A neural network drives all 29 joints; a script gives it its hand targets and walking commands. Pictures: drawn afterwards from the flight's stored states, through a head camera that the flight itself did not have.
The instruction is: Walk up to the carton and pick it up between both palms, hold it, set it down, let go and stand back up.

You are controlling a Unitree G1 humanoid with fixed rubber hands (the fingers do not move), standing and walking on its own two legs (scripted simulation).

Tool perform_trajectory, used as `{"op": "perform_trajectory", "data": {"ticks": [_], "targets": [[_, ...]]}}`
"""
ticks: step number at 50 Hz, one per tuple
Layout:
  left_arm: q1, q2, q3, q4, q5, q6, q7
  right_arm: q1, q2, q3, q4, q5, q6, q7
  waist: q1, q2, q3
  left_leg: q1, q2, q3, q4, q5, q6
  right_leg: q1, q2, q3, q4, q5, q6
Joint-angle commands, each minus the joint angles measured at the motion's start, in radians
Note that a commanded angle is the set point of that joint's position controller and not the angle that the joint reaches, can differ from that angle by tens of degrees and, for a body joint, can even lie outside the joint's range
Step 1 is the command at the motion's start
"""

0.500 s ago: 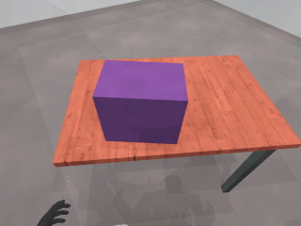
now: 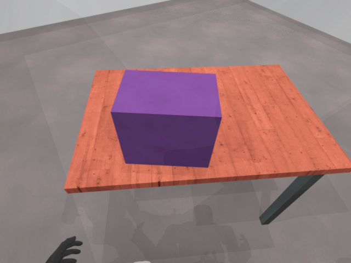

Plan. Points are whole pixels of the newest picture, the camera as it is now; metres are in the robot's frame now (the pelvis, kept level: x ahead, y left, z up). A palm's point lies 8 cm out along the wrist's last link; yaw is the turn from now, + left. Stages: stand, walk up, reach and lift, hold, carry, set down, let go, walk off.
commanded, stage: walk up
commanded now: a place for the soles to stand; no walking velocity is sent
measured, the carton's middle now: (168, 120) +0.49 +0.05 +0.02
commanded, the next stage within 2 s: none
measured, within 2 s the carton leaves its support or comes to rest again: neither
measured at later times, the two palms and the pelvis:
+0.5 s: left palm out of the picture +0.13 +0.28 -0.08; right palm out of the picture +0.09 -0.28 -0.10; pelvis +0.00 +0.00 +0.00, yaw +0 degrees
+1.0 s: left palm out of the picture +0.14 +0.28 -0.08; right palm out of the picture +0.09 -0.29 -0.11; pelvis +0.00 -0.01 +0.00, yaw +0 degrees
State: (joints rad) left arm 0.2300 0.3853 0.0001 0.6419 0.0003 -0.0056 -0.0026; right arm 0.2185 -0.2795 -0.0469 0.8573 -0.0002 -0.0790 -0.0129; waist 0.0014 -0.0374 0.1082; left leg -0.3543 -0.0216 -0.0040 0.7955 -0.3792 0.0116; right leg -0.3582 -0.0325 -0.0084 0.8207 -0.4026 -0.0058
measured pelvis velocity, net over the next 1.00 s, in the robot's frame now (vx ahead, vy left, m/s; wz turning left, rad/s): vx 0.00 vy -0.01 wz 0.00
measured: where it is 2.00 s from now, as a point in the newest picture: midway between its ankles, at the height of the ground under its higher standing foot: outside the picture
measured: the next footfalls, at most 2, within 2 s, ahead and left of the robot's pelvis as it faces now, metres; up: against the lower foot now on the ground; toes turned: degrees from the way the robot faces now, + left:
none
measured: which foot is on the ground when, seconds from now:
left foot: down 0.00-1.00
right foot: down 0.00-1.00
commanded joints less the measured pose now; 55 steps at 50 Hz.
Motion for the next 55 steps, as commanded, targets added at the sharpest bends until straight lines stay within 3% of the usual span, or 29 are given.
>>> {"op": "perform_trajectory", "data": {"ticks": [1, 4, 7, 8, 10, 12, 13, 15, 18, 20, 22, 24, 25, 27, 29, 32, 34, 37, 38, 40, 41, 42, 45, 47, 48, 50, 51, 53, 55], "targets": [[-0.086, 0.213, 0.106, 0.006, 0.023, -0.021, 0.005, 0.087, -0.407, -0.079, -0.052, -0.025, -0.04, -0.02, -0.01, 0.163, -0.073, 0.101, 0.316, -0.543, -0.313, 0.296, 0.262, -0.164, 0.007, 0.052, 0.051, -0.266, -0.042], [0.03, 0.214, 0.113, 0.036, 0.034, -0.042, -0.006, -0.003, -0.368, -0.068, -0.077, -0.015, -0.023, -0.016, 0.042, 0.113, -0.104, -0.029, 0.209, -0.358, -0.259, 0.226, 0.151, 0.053, -0.016, 0.034, -0.14, -0.029, -0.061], [0.042, 0.27, 0.121, 0.025, 0.039, -0.062, -0.004, -0.042, -0.253, -0.041, -0.082, -0.008, -0.013, -0.009, 0.057, -0.093, -0.137, -0.177, -0.025, -0.033, 0.072, 0.04, 0.027, 0.17, -0.257, 0.393, -0.406, -0.06, -0.225], [-0.013, 0.267, 0.122, 0.018, 0.031, -0.065, -0.001, -0.011, -0.291, -0.047, -0.075, -0.014, -0.012, -0.012, 0.036, -0.068, -0.114, -0.163, -0.012, 0.008, 0.091, -0.124, 0.012, 0.152, -0.338, 0.426, -0.405, 0.037, -0.279], [-0.072, 0.261, 0.116, 0.003, 0.026, -0.056, 0.0, 0.049, -0.31, -0.049, -0.058, -0.014, -0.027, -0.012, -0.01, -0.054, -0.11, -0.044, 0.018, -0.026, -0.041, -0.128, 0.031, 0.067, -0.322, 0.341, -0.298, 0.23, -0.257], [-0.11, 0.21, 0.108, -0.016, 0.022, -0.043, -0.003, 0.13, -0.335, -0.06, -0.031, -0.026, -0.046, -0.012, -0.05, 0.03, -0.141, 0.191, 0.122, -0.259, -0.244, 0.171, 0.085, -0.117, -0.126, 0.113, -0.085, 0.189, -0.09], [-0.094, 0.199, 0.099, -0.019, 0.017, -0.03, -0.001, 0.13, -0.409, -0.087, -0.049, -0.017, -0.051, -0.013, -0.033, 0.132, -0.155, 0.208, 0.255, -0.52, -0.3, 0.26, 0.153, -0.181, -0.018, 0.02, 0.068, 0.012, -0.034], [-0.064, 0.226, 0.111, 0.005, 0.022, -0.021, 0.007, 0.101, -0.429, -0.09, -0.046, -0.022, -0.045, -0.018, -0.023, 0.147, -0.108, 0.146, 0.314, -0.551, -0.312, 0.277, 0.253, -0.181, 0.005, 0.05, 0.071, -0.247, -0.037], [0.01, 0.205, 0.116, 0.024, 0.04, -0.04, -0.004, 0.006, -0.388, -0.07, -0.078, -0.025, -0.027, -0.019, 0.025, 0.116, -0.111, -0.054, 0.234, -0.412, -0.28, 0.201, 0.17, 0.044, -0.012, 0.035, -0.114, -0.064, -0.061], [0.03, 0.236, 0.124, 0.041, 0.04, -0.051, -0.003, -0.032, -0.333, -0.055, -0.086, -0.02, -0.018, -0.009, 0.044, -0.009, -0.118, -0.169, 0.114, -0.249, -0.167, 0.117, 0.077, 0.195, -0.102, 0.206, -0.281, -0.006, -0.111], [-0.003, 0.273, 0.131, 0.025, 0.037, -0.058, 0.0, -0.037, -0.284, -0.041, -0.06, -0.005, -0.009, -0.011, 0.053, -0.077, -0.08, -0.172, -0.02, -0.004, 0.072, -0.053, 0.02, 0.129, -0.298, 0.41, -0.437, -0.031, -0.244], [-0.017, 0.278, 0.12, 0.014, 0.03, -0.062, -0.002, 0.029, -0.3, -0.048, -0.057, -0.005, -0.019, -0.009, 0.014, -0.045, -0.105, -0.07, 0.006, -0.006, 0.02, -0.143, 0.023, 0.064, -0.343, 0.392, -0.362, 0.11, -0.273], [-0.062, 0.269, 0.106, -0.004, 0.031, -0.057, -0.002, 0.068, -0.306, -0.055, -0.055, -0.013, -0.028, -0.008, -0.021, -0.017, -0.107, 0.018, 0.028, -0.029, -0.069, -0.038, 0.039, -0.004, -0.283, 0.306, -0.29, 0.151, -0.217], [-0.129, 0.21, 0.097, -0.019, 0.03, -0.039, -0.005, 0.146, -0.359, -0.079, -0.031, -0.024, -0.047, -0.012, -0.058, 0.089, -0.135, 0.178, 0.159, -0.372, -0.26, 0.146, 0.122, -0.151, -0.051, 0.043, 0.01, 0.133, -0.052], [-0.126, 0.203, 0.1, -0.013, 0.023, -0.025, 0.008, 0.108, -0.408, -0.088, -0.047, -0.014, -0.043, -0.019, -0.04, 0.174, -0.1, 0.135, 0.309, -0.559, -0.319, 0.243, 0.262, -0.188, 0.003, 0.014, 0.075, -0.192, -0.029], [0.017, 0.215, 0.109, 0.037, 0.031, -0.041, 0.002, -0.021, -0.365, -0.063, -0.067, -0.015, -0.03, -0.018, 0.043, 0.117, -0.109, -0.013, 0.229, -0.395, -0.255, 0.273, 0.178, 0.008, -0.018, 0.032, -0.105, -0.007, -0.055], [0.021, 0.241, 0.12, 0.026, 0.037, -0.056, -0.005, -0.026, -0.306, -0.041, -0.078, -0.01, -0.025, -0.014, 0.056, 0.019, -0.129, -0.135, 0.091, -0.219, -0.139, 0.256, 0.075, 0.164, -0.096, 0.176, -0.238, 0.077, -0.111], [-0.043, 0.273, 0.128, 0.013, 0.023, -0.052, -0.007, 0.011, -0.315, -0.047, -0.059, -0.009, -0.022, -0.012, 0.015, -0.101, -0.12, -0.089, -0.015, 0.005, 0.073, -0.027, 0.029, 0.084, -0.293, 0.341, -0.357, 0.06, -0.251], [-0.072, 0.245, 0.108, 0.005, 0.022, -0.051, -0.003, 0.044, -0.311, -0.044, -0.051, -0.01, -0.025, -0.01, -0.006, -0.026, -0.131, -0.013, 0.002, -0.024, -0.02, -0.069, 0.028, 0.035, -0.299, 0.343, -0.305, 0.194, -0.256], [-0.136, 0.228, 0.096, -0.015, 0.025, -0.044, -0.003, 0.148, -0.355, -0.07, -0.022, -0.017, -0.041, -0.017, -0.068, 0.037, -0.137, 0.187, 0.114, -0.236, -0.232, 0.147, 0.087, -0.134, -0.13, 0.131, -0.08, 0.209, -0.106], [-0.129, 0.175, 0.089, -0.024, 0.019, -0.033, -0.001, 0.124, -0.391, -0.082, -0.043, -0.031, -0.05, -0.018, -0.048, 0.195, -0.118, 0.202, 0.24, -0.518, -0.322, 0.217, 0.15, -0.241, -0.014, 0.017, 0.084, 0.013, -0.033], [-0.139, 0.201, 0.096, -0.017, 0.015, -0.02, 0.006, 0.132, -0.427, -0.087, -0.054, -0.022, -0.054, -0.02, -0.031, 0.172, -0.111, 0.204, 0.31, -0.6, -0.328, 0.286, 0.227, -0.255, 0.004, 0.035, 0.106, -0.212, -0.021], [-0.1, 0.226, 0.11, 0.01, 0.02, -0.025, 0.006, 0.065, -0.389, -0.076, -0.05, -0.022, -0.043, -0.028, -0.005, 0.141, -0.097, 0.145, 0.308, -0.516, -0.274, 0.486, 0.237, -0.154, -0.01, 0.056, 0.035, -0.2, -0.041], [-0.023, 0.209, 0.113, 0.025, 0.024, -0.035, -0.001, -0.013, -0.365, -0.062, -0.074, -0.023, -0.027, -0.024, 0.038, 0.122, -0.138, 0.025, 0.219, -0.381, -0.247, 0.307, 0.16, 0.047, -0.002, 0.032, -0.152, -0.041, -0.056], [-0.031, 0.209, 0.113, 0.036, 0.035, -0.044, -0.001, -0.008, -0.34, -0.059, -0.063, -0.017, -0.021, -0.021, 0.039, 0.073, -0.136, -0.088, 0.16, -0.298, -0.209, 0.274, 0.115, 0.158, -0.037, 0.065, -0.205, 0.027, -0.071], [0.025, 0.256, 0.132, 0.039, 0.038, -0.061, -0.001, -0.024, -0.29, -0.033, -0.078, -0.009, -0.014, -0.013, 0.062, -0.079, -0.127, -0.212, -0.001, -0.063, 0.033, 0.158, 0.022, 0.226, -0.222, 0.332, -0.387, 0.015, -0.179], [0.014, 0.262, 0.135, 0.037, 0.027, -0.064, 0.002, -0.002, -0.279, -0.034, -0.063, -0.004, -0.01, -0.016, 0.049, -0.096, -0.13, -0.189, -0.015, -0.001, 0.104, -0.045, 0.009, 0.205, -0.312, 0.398, -0.399, 0.124, -0.265], [-0.021, 0.309, 0.135, 0.011, 0.033, -0.059, 0.005, 0.023, -0.315, -0.053, -0.057, -0.007, -0.012, -0.016, 0.029, -0.127, -0.107, -0.17, 0.0, -0.017, 0.12, -0.207, 0.012, 0.187, -0.366, 0.415, -0.359, 0.244, -0.301], [-0.08, 0.28, 0.111, -0.004, 0.025, -0.055, 0.005, 0.087, -0.289, -0.047, -0.049, -0.008, -0.028, -0.01, -0.029, -0.064, -0.112, 0.021, 0.05, -0.03, -0.109, -0.054, 0.032, 0.047, -0.276, 0.251, -0.246, 0.345, -0.205]]}}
